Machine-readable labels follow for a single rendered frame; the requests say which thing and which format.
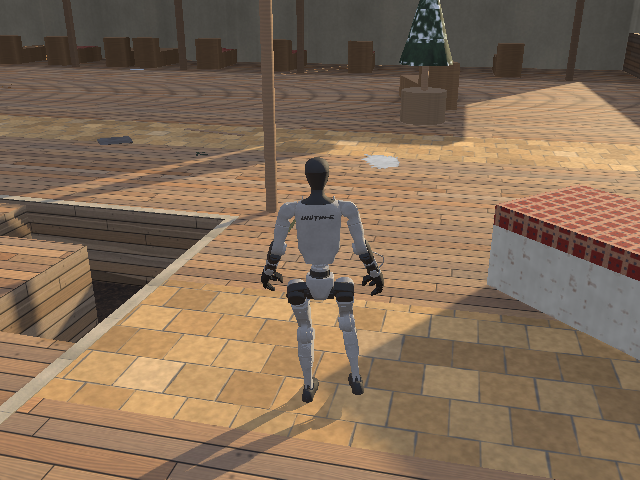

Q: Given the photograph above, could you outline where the robot left hand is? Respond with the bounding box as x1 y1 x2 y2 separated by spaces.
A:
261 269 283 291

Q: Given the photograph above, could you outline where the robot torso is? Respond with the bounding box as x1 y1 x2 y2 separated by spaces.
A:
295 196 342 300

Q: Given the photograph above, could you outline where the left robot upper arm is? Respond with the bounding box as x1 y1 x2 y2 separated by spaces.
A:
271 201 297 256

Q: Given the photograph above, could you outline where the left robot forearm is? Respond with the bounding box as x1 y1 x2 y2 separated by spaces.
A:
264 240 281 276

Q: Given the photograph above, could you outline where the robot right hand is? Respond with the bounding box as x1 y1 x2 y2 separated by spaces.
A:
362 272 384 296

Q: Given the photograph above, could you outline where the right robot upper arm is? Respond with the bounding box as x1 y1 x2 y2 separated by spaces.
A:
338 200 368 255

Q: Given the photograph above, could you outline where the left robot thigh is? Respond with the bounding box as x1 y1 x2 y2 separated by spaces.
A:
286 279 315 344

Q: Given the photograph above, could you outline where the right robot forearm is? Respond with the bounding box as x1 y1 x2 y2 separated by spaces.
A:
359 239 381 278

